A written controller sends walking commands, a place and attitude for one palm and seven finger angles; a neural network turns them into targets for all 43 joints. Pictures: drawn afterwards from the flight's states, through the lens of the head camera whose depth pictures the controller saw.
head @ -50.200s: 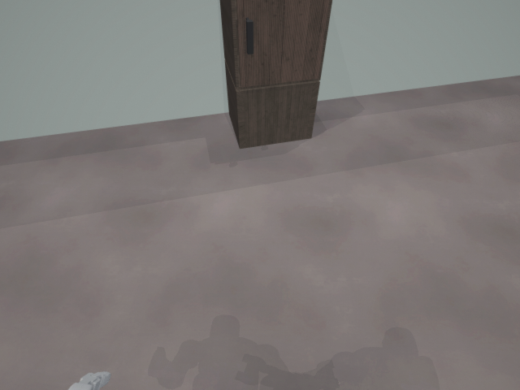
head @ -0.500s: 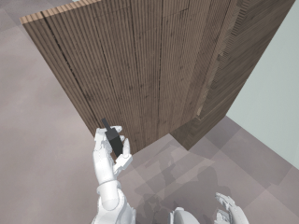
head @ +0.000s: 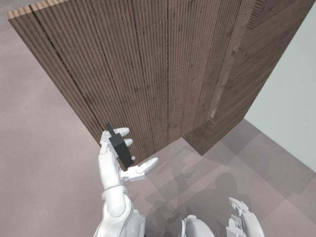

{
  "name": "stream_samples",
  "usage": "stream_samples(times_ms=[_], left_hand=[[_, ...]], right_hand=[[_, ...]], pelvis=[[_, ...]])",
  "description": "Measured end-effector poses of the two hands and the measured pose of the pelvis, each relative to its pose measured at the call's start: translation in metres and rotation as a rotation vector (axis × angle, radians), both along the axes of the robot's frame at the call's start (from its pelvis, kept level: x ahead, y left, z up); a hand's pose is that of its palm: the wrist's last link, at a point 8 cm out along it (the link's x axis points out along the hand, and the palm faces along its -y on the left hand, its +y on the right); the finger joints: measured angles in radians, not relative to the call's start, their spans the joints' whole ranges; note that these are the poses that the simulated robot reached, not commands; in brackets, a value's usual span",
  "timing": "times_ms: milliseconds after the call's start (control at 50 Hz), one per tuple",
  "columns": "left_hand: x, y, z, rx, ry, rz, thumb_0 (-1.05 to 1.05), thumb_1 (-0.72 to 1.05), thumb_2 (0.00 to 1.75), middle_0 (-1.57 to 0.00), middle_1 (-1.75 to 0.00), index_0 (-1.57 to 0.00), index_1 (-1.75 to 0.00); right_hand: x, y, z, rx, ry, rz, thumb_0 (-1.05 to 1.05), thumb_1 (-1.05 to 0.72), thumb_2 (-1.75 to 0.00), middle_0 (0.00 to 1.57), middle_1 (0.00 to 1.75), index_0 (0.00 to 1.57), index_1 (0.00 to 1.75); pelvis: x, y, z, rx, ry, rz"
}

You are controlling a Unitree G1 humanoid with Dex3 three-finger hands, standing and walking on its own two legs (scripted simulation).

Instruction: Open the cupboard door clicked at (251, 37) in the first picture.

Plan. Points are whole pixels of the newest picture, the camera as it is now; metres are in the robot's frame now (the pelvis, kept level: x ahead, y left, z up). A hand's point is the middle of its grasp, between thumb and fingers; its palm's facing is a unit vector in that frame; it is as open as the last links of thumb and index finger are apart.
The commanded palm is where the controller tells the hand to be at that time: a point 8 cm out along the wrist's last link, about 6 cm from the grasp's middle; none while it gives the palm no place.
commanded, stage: open thumb and fingers to let go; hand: left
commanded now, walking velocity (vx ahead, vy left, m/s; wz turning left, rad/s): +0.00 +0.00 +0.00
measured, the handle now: (118, 145) +0.34 +0.12 +0.02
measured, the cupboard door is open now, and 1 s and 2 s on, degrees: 83 87 86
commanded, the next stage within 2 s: slide the hand sideways off the handle in 0.38 s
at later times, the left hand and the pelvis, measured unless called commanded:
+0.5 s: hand (131, 160) +0.30 +0.08 +0.02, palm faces +0.24 -0.97 -0.01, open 14.3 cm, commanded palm +0.26 +0.13 +0.02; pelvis -0.01 +0.02 +0.00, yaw -1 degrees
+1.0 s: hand (125, 185) +0.24 +0.09 +0.02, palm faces -0.17 -0.98 +0.00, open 16.1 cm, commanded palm +0.22 +0.15 +0.02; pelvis -0.01 +0.05 -0.02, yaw -3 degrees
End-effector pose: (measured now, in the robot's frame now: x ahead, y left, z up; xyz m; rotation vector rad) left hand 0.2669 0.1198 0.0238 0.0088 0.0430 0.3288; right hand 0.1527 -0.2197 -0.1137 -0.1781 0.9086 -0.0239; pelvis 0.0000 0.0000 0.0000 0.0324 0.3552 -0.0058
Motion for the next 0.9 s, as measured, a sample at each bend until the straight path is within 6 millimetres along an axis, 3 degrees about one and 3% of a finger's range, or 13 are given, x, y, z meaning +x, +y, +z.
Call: stream_samples(times_ms=[120, 240, 520, 620, 680, 780, 900], left_hand=[[0.001, 0.001, -0.002, 0.002, -0.019, -0.023, 0.00, -0.34, 0.37, -0.30, -1.17, -0.32, -1.17], [0.000, 0.002, -0.001, -0.006, -0.014, -0.048, 0.00, -0.45, 0.32, -0.28, -0.99, -0.32, -0.99], [-0.002, 0.009, -0.002, 0.010, -0.023, -0.101, -0.01, -0.50, 0.30, -0.44, -0.66, -0.44, -0.67], [-0.004, 0.025, -0.003, 0.110, -0.048, -0.410, -0.01, -0.50, 0.30, -0.35, -0.52, -0.29, -0.53], [-0.007, 0.028, -0.002, 0.060, -0.028, -0.544, -0.01, -0.50, 0.30, -0.28, -0.44, -0.22, -0.44], [-0.015, 0.022, 0.000, -0.074, 0.008, -0.544, -0.01, -0.51, 0.30, -0.17, -0.36, -0.22, -0.38], [-0.029, 0.015, -0.001, -0.075, -0.019, -0.515, -0.01, -0.50, 0.30, -0.16, -0.35, -0.21, -0.34]], right_hand=[[-0.007, -0.004, -0.002, -0.024, 0.022, -0.009, 0.01, -0.91, -0.90, 0.20, 0.30, 0.20, 0.30], [-0.007, 0.001, 0.002, -0.027, 0.013, -0.020, 0.01, -0.91, -0.90, 0.20, 0.30, 0.20, 0.30], [0.004, 0.027, 0.006, -0.015, -0.038, 0.018, 0.01, -0.91, -0.90, 0.20, 0.30, 0.20, 0.30], [0.002, 0.031, 0.003, -0.012, -0.045, 0.015, 0.01, -0.91, -0.90, 0.20, 0.30, 0.20, 0.30], [-0.001, 0.033, 0.004, -0.005, -0.055, -0.012, 0.01, -0.91, -0.90, 0.20, 0.30, 0.20, 0.30], [-0.006, 0.036, 0.015, -0.006, -0.079, -0.045, 0.01, -0.91, -0.90, 0.20, 0.30, 0.20, 0.30], [-0.003, 0.040, 0.021, -0.015, -0.105, -0.039, 0.01, -0.91, -0.90, 0.20, 0.30, 0.20, 0.30]], pelvis=[[-0.001, 0.003, -0.003, -0.005, 0.004, 0.000], [-0.002, 0.009, -0.001, -0.010, 0.000, -0.006], [-0.007, 0.025, -0.003, -0.031, -0.008, -0.006], [-0.010, 0.032, -0.009, -0.038, -0.011, 0.000], [-0.012, 0.038, -0.009, -0.047, -0.025, -0.003], [-0.011, 0.047, -0.005, -0.050, -0.032, -0.018], [-0.009, 0.052, -0.009, -0.045, -0.017, -0.032]])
